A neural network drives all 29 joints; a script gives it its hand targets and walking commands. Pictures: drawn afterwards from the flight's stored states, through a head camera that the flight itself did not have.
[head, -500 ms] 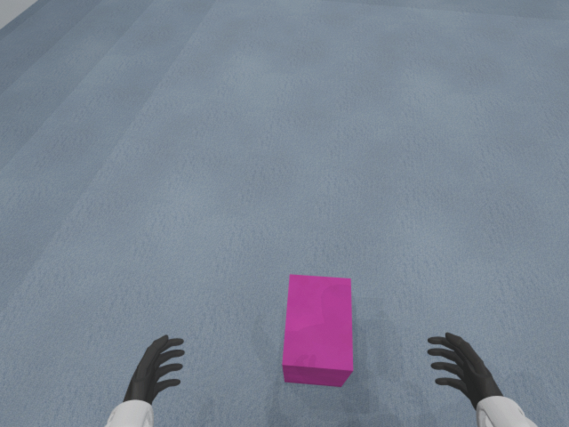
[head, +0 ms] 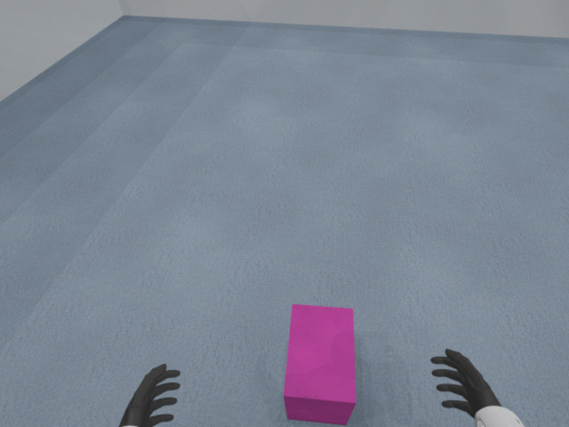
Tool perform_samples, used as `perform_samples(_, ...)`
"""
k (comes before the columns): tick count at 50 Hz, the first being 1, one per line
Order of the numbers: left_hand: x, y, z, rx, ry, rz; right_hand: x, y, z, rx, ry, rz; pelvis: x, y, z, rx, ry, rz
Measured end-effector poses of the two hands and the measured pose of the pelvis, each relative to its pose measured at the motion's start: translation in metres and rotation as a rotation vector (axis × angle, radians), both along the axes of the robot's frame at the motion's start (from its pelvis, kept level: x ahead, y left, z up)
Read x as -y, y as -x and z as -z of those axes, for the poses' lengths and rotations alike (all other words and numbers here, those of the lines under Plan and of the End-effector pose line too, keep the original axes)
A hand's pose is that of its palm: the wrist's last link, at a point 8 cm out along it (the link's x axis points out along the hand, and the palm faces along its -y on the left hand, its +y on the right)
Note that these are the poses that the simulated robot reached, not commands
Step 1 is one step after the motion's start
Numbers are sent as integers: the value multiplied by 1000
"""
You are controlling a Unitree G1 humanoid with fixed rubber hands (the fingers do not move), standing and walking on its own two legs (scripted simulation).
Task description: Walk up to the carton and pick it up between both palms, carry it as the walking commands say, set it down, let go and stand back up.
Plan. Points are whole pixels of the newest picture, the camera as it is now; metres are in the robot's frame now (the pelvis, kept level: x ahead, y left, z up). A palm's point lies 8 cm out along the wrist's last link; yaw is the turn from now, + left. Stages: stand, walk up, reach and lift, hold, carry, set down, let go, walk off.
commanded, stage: stand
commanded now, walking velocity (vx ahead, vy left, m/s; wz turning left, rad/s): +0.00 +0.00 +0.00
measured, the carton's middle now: (319, 365) +0.40 -0.06 -0.63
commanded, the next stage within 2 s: none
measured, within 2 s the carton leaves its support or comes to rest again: neither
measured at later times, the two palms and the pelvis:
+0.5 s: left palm out of the picture +0.13 +0.28 -0.09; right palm (522, 420) +0.15 -0.29 -0.09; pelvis +0.01 -0.01 +0.00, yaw +1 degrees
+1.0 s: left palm out of the picture +0.10 +0.30 -0.09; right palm out of the picture +0.11 -0.30 -0.09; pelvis +0.00 -0.01 +0.01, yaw +1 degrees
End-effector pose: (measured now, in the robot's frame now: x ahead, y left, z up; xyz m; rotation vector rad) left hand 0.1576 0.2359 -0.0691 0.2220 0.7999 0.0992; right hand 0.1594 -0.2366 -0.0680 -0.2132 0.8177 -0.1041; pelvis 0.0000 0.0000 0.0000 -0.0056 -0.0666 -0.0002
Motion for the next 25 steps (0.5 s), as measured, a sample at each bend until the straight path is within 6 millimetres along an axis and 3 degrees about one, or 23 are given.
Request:
perform_samples(6, -33, 17, 9, -82, -110, -52, 34, 4, 10, -27, 92, 12, 3, -5, 2, -50, 3, -6)
perform_samples(11, -48, 26, 11, -123, -151, -82, 49, 8, 15, -67, 129, 11, 6, -9, 1, -65, 3, -9)
perform_samples(25, -47, 31, 18, -174, -144, -96, 57, 14, 22, -121, 145, 9, 9, -14, -1, -59, 3, -16)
